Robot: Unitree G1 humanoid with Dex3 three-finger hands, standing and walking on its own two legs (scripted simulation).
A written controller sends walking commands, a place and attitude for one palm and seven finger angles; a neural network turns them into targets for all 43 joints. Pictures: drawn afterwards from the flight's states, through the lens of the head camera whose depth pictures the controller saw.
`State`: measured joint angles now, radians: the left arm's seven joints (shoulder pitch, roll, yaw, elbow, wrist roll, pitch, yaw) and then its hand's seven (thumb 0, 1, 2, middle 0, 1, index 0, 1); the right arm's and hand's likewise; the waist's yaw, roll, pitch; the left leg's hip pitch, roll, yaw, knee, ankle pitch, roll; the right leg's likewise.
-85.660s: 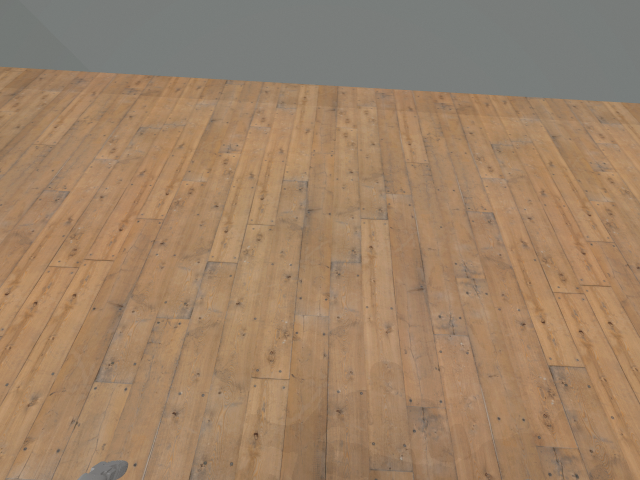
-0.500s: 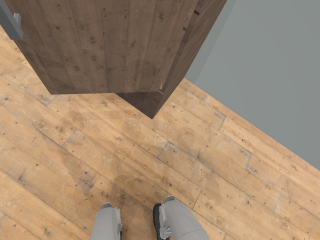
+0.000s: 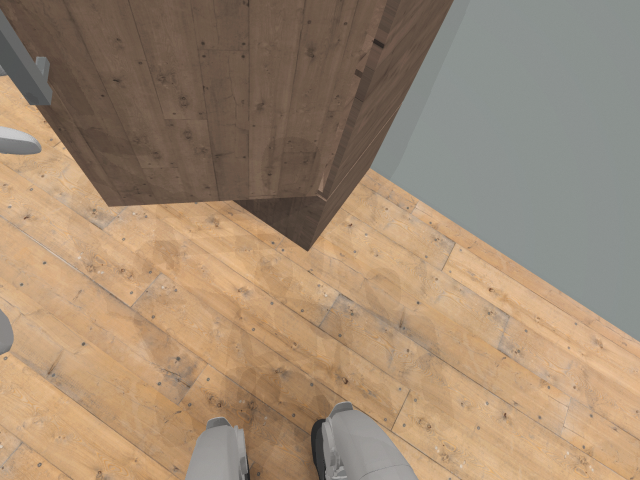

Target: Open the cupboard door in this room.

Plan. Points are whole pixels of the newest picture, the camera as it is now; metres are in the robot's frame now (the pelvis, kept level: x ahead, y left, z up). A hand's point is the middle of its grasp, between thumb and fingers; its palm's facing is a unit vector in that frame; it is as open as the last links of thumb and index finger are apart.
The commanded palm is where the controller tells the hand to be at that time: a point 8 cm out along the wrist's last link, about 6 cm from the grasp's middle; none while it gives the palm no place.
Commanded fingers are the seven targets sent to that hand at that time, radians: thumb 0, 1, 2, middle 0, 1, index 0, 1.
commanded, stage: slide the fingers in behind the handle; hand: left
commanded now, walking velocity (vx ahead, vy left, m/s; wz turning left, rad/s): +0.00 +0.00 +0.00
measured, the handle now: (13, 37) +0.60 +0.27 +0.09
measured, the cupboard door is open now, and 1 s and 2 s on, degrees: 42 42 43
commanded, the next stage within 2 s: close the thumb around the handle in 0.98 s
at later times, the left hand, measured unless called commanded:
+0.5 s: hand out of the picture +0.52 +0.27 +0.09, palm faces +0.07 -1.00 -0.01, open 14.4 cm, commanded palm +0.52 +0.27 +0.09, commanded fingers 0.00 -0.50 0.30 -0.30 -1.20 -0.30 -1.20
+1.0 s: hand (35, 84) +0.54 +0.24 +0.09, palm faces +0.03 -1.00 +0.03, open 14.2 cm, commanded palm +0.52 +0.27 +0.09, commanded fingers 0.00 -0.50 0.30 -0.30 -1.20 -0.30 -1.20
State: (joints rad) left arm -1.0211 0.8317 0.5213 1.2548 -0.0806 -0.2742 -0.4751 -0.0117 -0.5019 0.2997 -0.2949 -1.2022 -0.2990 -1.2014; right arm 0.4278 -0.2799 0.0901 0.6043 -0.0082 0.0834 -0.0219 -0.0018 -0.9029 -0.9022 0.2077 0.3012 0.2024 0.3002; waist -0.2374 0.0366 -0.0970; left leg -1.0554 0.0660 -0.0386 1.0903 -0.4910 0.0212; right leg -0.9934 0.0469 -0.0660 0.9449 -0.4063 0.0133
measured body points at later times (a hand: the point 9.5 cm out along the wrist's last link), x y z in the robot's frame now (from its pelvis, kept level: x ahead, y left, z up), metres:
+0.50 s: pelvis +0.00 +0.00 +0.00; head +0.16 +0.04 +0.43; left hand +0.51 +0.33 +0.10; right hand -0.01 -0.26 -0.09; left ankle +0.00 +0.10 -0.66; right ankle +0.01 -0.14 -0.66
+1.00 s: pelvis +0.01 +0.00 +0.00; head +0.16 +0.04 +0.42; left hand +0.53 +0.30 +0.09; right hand +0.01 -0.26 -0.10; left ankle +0.00 +0.10 -0.66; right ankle +0.01 -0.14 -0.66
